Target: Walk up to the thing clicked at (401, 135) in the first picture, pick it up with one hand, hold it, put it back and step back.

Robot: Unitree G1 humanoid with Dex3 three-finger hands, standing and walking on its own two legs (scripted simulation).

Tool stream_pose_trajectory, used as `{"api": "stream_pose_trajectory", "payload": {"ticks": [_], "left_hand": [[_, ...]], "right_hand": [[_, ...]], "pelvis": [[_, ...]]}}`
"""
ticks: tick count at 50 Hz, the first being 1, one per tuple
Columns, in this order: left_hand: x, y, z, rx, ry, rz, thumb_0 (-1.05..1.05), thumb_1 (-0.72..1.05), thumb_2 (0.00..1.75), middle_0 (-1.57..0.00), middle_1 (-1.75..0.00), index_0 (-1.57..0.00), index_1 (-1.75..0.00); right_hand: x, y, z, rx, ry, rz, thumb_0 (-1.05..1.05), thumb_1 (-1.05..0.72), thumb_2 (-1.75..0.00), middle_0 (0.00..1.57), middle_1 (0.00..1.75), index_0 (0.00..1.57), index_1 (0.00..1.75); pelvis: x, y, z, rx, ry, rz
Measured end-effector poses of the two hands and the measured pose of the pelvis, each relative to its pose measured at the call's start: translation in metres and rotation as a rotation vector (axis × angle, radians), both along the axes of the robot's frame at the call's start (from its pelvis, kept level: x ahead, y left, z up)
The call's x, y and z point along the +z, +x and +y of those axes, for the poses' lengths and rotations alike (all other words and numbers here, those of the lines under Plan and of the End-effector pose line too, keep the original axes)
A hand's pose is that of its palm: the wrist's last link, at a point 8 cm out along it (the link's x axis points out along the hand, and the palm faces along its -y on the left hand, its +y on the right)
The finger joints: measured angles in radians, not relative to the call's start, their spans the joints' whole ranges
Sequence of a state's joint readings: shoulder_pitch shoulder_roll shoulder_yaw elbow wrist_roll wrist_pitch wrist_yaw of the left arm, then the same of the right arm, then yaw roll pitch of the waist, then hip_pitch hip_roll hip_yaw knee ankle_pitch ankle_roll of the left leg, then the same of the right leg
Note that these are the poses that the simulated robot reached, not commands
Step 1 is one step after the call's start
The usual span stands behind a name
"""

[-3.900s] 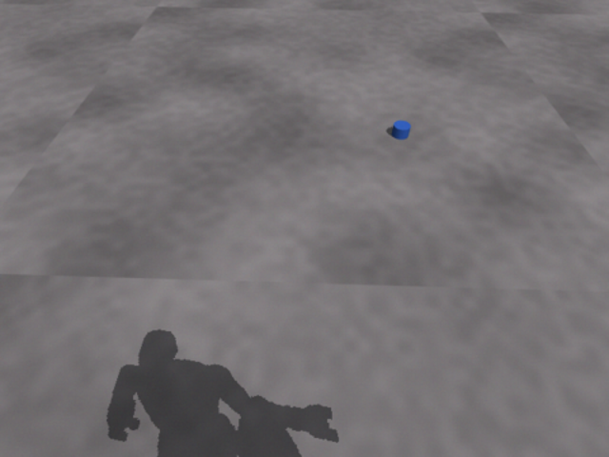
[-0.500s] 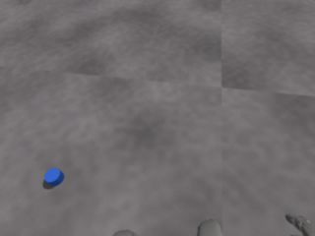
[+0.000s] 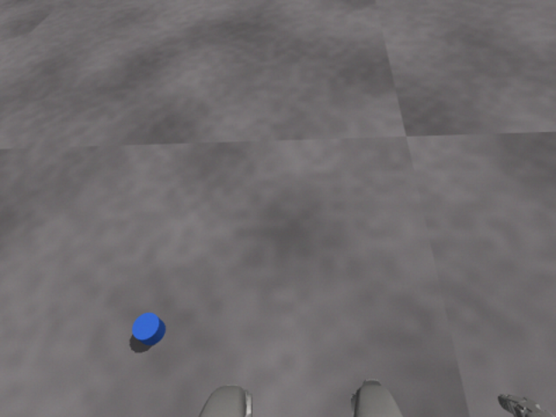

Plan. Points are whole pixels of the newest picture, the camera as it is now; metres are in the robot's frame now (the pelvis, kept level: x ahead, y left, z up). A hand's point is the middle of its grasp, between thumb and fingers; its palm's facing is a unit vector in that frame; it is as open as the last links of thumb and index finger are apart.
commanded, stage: walk up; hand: left
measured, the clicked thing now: (149, 328) +0.50 +0.53 -0.69
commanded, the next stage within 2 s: none
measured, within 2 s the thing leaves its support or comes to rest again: neither
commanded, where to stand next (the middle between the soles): +0.02 +0.34 m, yaw -14 degrees
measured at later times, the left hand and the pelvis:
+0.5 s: hand out of the picture +0.06 +0.52 -0.10, palm faces -0.11 -0.81 -0.57, open 7.3 cm; pelvis -0.05 +0.24 +0.01, yaw -6 degrees
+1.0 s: hand out of the picture +0.07 +0.71 -0.13, palm faces -0.26 -0.86 -0.43, open 7.4 cm; pelvis -0.06 +0.43 +0.02, yaw -14 degrees
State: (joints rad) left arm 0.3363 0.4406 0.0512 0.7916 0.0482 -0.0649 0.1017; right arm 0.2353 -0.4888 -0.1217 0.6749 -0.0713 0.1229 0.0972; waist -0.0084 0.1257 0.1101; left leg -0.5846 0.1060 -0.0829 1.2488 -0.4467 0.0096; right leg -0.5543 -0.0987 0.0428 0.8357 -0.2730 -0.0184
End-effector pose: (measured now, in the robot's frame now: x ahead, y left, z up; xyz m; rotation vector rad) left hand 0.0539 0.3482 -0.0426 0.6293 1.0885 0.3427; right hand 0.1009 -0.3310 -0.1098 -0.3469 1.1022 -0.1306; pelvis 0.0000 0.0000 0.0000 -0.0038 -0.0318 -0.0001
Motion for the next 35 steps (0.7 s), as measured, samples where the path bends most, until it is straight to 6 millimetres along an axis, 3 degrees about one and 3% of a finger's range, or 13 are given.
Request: {"api": "stream_pose_trajectory", "payload": {"ticks": [4,8,13,18,22,26,30,35], "left_hand": [[-0.009,-0.004,0.07,-0.019,0.035,0.005,0.01,0.9,0.89,-0.21,-0.3,-0.22,-0.3],[-0.023,-0.002,0.133,0.014,0.065,0.019,0.01,0.9,0.9,-0.21,-0.3,-0.21,-0.3],[-0.023,0.012,0.158,-0.014,-0.005,0.047,0.01,0.91,0.9,-0.2,-0.3,-0.21,-0.3],[-0.02,0.019,0.164,-0.071,-0.076,0.039,0.01,0.91,0.9,-0.2,-0.3,-0.21,-0.3],[-0.021,0.011,0.183,-0.105,-0.079,0.017,0.01,0.9,0.9,-0.21,-0.3,-0.21,-0.3],[-0.012,-0.001,0.218,-0.095,-0.069,-0.007,0.01,0.9,0.89,-0.21,-0.3,-0.22,-0.3],[-0.009,-0.008,0.269,-0.113,-0.037,-0.009,0.01,0.9,0.89,-0.21,-0.3,-0.22,-0.3],[-0.023,-0.003,0.354,-0.134,0.008,-0.007,0.01,0.9,0.9,-0.21,-0.3,-0.22,-0.3]], "right_hand": [[0.0,-0.008,0.036,-0.012,-0.054,-0.03,0.0,-0.91,-0.9,0.2,0.3,0.2,0.3],[-0.001,-0.042,0.082,-0.048,-0.091,-0.022,0.0,-0.91,-0.9,0.2,0.29,0.2,0.3],[0.009,-0.094,0.143,-0.139,-0.051,0.067,0.0,-0.91,-0.9,0.2,0.29,0.2,0.3],[0.009,-0.125,0.189,-0.163,-0.016,0.132,0.01,-0.9,-0.89,0.21,0.3,0.2,0.3],[-0.001,-0.131,0.221,-0.164,-0.01,0.15,0.01,-0.9,-0.89,0.21,0.3,0.2,0.3],[-0.002,-0.124,0.253,-0.15,-0.004,0.115,0.01,-0.9,-0.89,0.21,0.3,0.2,0.3],[-0.001,-0.115,0.283,-0.153,-0.012,0.04,0.01,-0.9,-0.89,0.21,0.3,0.2,0.3],[-0.004,-0.121,0.33,-0.19,-0.057,-0.032,0.0,-0.91,-0.9,0.2,0.3,0.2,0.3]], "pelvis": [[-0.015,-0.012,0.055,-0.025,-0.002,0.019],[-0.024,-0.022,0.106,-0.054,-0.003,-0.004],[-0.002,-0.027,0.142,-0.065,-0.025,0.001],[0.009,-0.029,0.178,-0.089,-0.021,0.021],[0.006,-0.04,0.209,-0.11,-0.035,0.0],[0.008,-0.051,0.247,-0.109,-0.024,-0.014],[0.002,-0.06,0.291,-0.127,-0.005,-0.016],[-0.019,-0.07,0.359,-0.161,0.008,-0.009]]}}
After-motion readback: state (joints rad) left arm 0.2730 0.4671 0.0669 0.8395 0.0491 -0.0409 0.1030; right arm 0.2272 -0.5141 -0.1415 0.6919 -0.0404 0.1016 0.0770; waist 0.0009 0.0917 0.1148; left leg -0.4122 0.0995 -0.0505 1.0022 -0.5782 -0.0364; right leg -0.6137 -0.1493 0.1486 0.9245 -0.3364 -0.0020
